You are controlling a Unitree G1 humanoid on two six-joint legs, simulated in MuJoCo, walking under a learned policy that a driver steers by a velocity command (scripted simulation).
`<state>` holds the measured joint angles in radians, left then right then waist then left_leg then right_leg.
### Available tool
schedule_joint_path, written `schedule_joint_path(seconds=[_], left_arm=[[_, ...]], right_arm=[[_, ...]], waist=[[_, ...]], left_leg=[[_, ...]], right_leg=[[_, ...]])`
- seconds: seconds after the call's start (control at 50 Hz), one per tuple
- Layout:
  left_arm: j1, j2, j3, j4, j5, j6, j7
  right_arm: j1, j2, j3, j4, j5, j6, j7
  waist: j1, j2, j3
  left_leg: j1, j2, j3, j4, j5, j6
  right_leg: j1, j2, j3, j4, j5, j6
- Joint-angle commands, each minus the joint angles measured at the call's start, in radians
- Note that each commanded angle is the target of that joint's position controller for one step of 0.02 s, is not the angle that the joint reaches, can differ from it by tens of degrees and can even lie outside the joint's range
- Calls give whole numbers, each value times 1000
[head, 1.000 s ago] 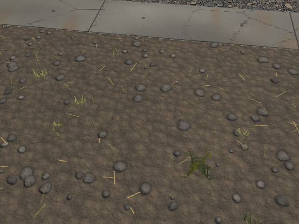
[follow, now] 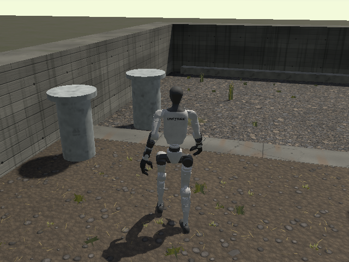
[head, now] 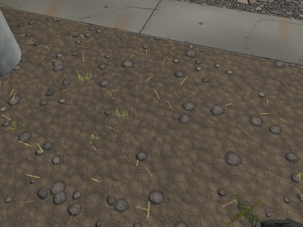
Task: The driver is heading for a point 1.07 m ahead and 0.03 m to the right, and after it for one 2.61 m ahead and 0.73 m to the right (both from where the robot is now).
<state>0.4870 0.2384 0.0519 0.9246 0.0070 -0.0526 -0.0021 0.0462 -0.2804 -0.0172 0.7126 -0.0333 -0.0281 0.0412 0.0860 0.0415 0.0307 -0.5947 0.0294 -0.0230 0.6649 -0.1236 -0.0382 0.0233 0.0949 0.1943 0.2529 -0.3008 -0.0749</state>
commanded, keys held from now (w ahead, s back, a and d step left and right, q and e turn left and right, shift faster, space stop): w+e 0.38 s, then w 0.06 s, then w+q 0.56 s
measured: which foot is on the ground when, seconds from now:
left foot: up 0.00-0.08, down 0.10-0.60, up 0.62-1.00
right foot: down 0.00-0.10, up 0.12-0.58, down 0.60-1.00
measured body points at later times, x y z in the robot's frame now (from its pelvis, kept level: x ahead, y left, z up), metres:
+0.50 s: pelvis +0.27 +0.01 +0.00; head +0.30 +0.01 +0.45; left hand +0.53 +0.18 -0.10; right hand +0.16 -0.23 -0.13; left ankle +0.18 +0.12 -0.74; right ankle +0.39 -0.14 -0.70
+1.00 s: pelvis +0.53 -0.08 +0.00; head +0.55 -0.08 +0.45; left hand +0.53 +0.18 -0.14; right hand +0.64 -0.33 -0.13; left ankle +0.70 +0.03 -0.69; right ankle +0.41 -0.13 -0.74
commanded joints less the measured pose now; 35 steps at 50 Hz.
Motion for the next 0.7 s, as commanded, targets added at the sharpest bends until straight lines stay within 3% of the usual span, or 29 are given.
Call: schedule_joint_path(seconds=[0.02, 0.06, 0.08, 0.1, 0.12, 0.14, 0.16, 0.18, 0.22, 0.24, 0.3, 0.36, 0.42, 0.5, 0.54, 0.56, 0.58, 0.6, 0.62, 0.64, 0.66, 0.68, 0.7], left_arm=[[-11, 194, 47, -53, 3, -8, 12], [-68, 217, 54, -70, 4, -11, 11], [-80, 212, 53, -75, -3, -16, 3], [-69, 147, 37, -104, -12, -24, -4], [36, 50, 17, -130, -36, -17, -1], [24, 143, 28, -109, 1, -1, 6], [-51, 160, 35, -106, 13, 5, -4], [-96, 138, 32, -109, 14, 7, -14], [-121, 121, 32, -107, 28, 26, -33], [-118, 111, 30, -114, 28, 35, -39], [-209, 94, 23, -148, 29, 50, -54], [-324, 83, 13, -194, 30, 49, -69], [-435, 52, -9, -231, 27, 38, -80], [-539, 48, -27, -262, 36, 31, -73], [-530, 66, -25, -256, 43, 24, -59], [-481, 78, -20, -237, 46, 18, -49], [-366, 99, -11, -197, 49, 8, -39], [-197, 135, 5, -139, 62, -6, -26], [-20, 235, 31, -108, 80, -11, -7], [-49, 288, 43, -118, 61, -2, 2], [-100, 231, 39, -122, 23, 3, 4], [-187, 167, 18, -118, 19, -4, 3], [-230, 111, 5, -114, 19, -13, -2]], right_arm=[[-96, -84, -16, -99, 11, -24, -9], [67, -124, -33, -47, 13, -32, -29], [196, -160, -48, -12, 6, -43, -44], [353, -231, -66, -4, -19, -51, -64], [343, -302, -79, -12, -34, -39, -68], [282, -236, -75, -10, -14, -28, -63], [211, -143, -54, -22, -5, -29, -59], [179, -99, -42, -17, -4, -34, -54], [197, -70, -32, 9, -2, -48, -55], [217, -77, -34, 22, 3, -59, -52], [257, -75, -38, 49, 17, -81, -44], [292, -68, -38, 75, 16, -79, -44], [322, -68, -36, 102, 13, -78, -41], [419, -97, -35, 172, 18, -69, -42], [439, -116, -35, 203, 21, -56, -44], [438, -130, -36, 214, 20, -51, -46], [436, -139, -36, 223, 22, -45, -46], [420, -130, -31, 219, 31, -43, -45], [407, -70, -15, 167, 34, -48, -40], [526, 12, -5, 158, 58, -39, -37], [418, -107, -41, 172, 36, -28, -49], [369, -80, -41, 154, 41, -33, -44], [368, -53, -38, 168, 39, -31, -42]], waist=[[-37, -152, 21], [-117, -137, -41], [-180, -82, -115], [-230, 33, -263], [-159, 252, -339], [-128, 158, -245], [-116, 45, -109], [-107, 10, -41], [-89, 53, -4], [-80, 80, -17], [-80, 54, -5], [-92, 38, 22], [-112, 32, 43], [-136, 32, 71], [-116, 40, 53], [-88, 52, 17], [-34, 48, -51], [41, 28, -147], [94, -106, -299], [18, -253, -410], [33, -75, -286], [-16, -102, -129], [-48, -87, -55]], left_leg=[[123, -46, 24, -87, 24, 22], [368, -79, 30, -150, -22, 56], [556, -42, 4, -196, -15, 83], [771, 184, -223, -246, -289, 125], [920, 428, -673, -384, -452, 210], [789, 411, -757, -424, -576, 234], [650, 360, -588, -437, -521, 216], [556, 302, -423, -450, -336, 200], [479, 221, -221, -475, -97, 162], [478, 229, -182, -472, 0, 171], [508, 233, -80, -497, 143, 185], [529, 219, 25, -513, 241, 186], [506, 181, 115, -515, 295, 171], [575, 212, 114, -514, 405, 185], [654, 223, 98, -431, 641, 192], [676, 222, 96, -346, 792, 187], [668, 207, 101, -207, 848, 176], [544, 172, 119, -13, 710, 158], [311, 107, 144, 308, 232, 141], [6, -54, 80, 606, -463, 115], [-40, -5, -36, 623, -359, 125], [-41, 29, -35, 569, -272, 130], [-5, 55, -24, 514, -222, 124]], right_leg=[[-92, -231, 179, 28, 518, -98], [-143, -207, 172, 168, 663, -56], [-198, -145, 122, 358, 652, -31], [-311, -80, 52, 633, 387, -16], [-582, 56, -53, 878, -260, 4], [-659, -34, -69, 982, -195, -10], [-655, -79, -80, 977, -96, -14], [-630, -109, -93, 940, -37, -7], [-587, -140, -109, 899, -3, 4], [-579, -139, -118, 898, 5, 9], [-668, -153, -130, 883, 66, 19], [-743, -160, -156, 796, 167, 33], [-679, -142, -203, 585, 281, 31], [-587, -107, -267, 380, 238, -5], [-530, -82, -298, 326, 160, -35], [-453, -54, -306, 304, 117, -51], [-309, -32, -304, 251, 122, -72], [-54, -69, -265, 206, 180, -99], [230, -353, 23, 210, 140, -146], [406, -595, 423, 115, 185, -254], [256, -524, 313, 82, 157, -213], [104, -469, 154, 32, 193, -171], [-6, -419, 56, -16, 241, -130]])
Velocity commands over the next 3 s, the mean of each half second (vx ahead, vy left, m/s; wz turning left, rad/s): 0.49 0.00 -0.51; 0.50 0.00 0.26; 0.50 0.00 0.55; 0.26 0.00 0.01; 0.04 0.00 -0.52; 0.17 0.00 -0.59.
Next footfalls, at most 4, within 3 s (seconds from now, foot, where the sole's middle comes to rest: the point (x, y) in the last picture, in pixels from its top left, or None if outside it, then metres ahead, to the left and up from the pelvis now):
0.10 left None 0.22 0.12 -0.78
0.60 right None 0.45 -0.14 -0.78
1.14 left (180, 163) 0.76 -0.01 -0.78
1.66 right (200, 111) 1.09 -0.11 -0.78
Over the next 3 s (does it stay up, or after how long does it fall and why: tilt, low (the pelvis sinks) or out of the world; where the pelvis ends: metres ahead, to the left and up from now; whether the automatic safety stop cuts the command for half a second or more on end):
stays up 1.01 -0.08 0.01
